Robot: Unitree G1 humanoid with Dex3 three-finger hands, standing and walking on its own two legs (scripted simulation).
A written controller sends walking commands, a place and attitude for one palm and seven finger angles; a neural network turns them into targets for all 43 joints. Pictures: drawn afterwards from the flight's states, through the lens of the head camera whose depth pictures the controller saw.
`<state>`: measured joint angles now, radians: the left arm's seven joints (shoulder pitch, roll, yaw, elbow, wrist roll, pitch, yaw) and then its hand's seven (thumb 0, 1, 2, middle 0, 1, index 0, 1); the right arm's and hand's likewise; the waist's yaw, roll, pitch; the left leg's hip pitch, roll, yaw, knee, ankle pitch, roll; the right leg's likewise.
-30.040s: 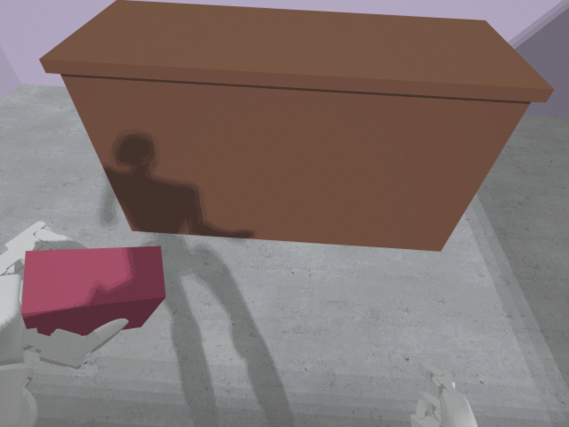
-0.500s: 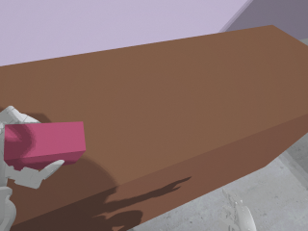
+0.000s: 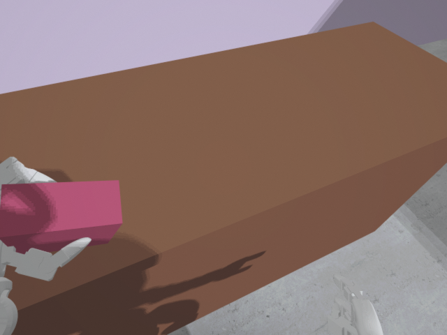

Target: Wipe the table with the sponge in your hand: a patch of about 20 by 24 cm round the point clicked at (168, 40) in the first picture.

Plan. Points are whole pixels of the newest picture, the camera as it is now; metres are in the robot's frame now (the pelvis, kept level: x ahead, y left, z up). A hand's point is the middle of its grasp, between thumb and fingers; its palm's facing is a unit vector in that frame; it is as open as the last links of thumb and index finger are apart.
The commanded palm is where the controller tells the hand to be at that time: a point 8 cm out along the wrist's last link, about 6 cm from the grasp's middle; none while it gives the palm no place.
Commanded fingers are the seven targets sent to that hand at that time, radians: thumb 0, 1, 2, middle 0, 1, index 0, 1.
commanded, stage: shuffle to correct the standing spot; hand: left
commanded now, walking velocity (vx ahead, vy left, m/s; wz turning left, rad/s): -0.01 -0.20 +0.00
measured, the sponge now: (81, 218) +0.23 +0.21 +0.15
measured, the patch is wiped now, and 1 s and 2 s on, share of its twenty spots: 0.00 0.00 0.00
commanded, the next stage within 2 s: come to a stop and stand still in 0.28 s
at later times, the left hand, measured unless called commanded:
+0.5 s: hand (40, 191) +0.24 +0.25 +0.20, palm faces +0.41 -0.77 -0.48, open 9.8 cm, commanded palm +0.16 +0.26 +0.18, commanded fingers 0.00 0.10 1.30 -1.20 -1.60 -1.20 -1.60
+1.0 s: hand (2, 232) +0.20 +0.29 +0.17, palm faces +0.38 -0.86 -0.33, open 9.8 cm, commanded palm +0.14 +0.32 +0.18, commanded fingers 0.00 0.10 1.30 -1.20 -1.60 -1.20 -1.60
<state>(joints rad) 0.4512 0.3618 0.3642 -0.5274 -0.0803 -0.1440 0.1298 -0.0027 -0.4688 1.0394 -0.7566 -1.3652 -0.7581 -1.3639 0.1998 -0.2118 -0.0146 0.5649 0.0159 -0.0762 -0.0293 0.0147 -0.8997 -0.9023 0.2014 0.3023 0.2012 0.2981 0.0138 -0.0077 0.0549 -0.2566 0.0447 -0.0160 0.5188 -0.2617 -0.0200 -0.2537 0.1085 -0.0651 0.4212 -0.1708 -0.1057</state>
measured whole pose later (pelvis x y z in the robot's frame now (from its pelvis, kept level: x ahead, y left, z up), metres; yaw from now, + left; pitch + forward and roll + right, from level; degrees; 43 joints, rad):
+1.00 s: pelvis -0.03 +0.04 +0.00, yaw -1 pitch -3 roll +0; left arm 0.35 0.35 0.34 -0.40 -0.02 -0.23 0.10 -0.01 -0.47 1.04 -0.76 -1.36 -0.76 -1.36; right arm 0.23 -0.19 0.03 0.57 0.01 -0.15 -0.01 0.02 -0.90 -0.90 0.20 0.30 0.20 0.30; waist 0.03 -0.04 0.04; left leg -0.20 -0.07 0.04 0.47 -0.23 0.08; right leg -0.25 0.05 -0.02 0.43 -0.13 -0.03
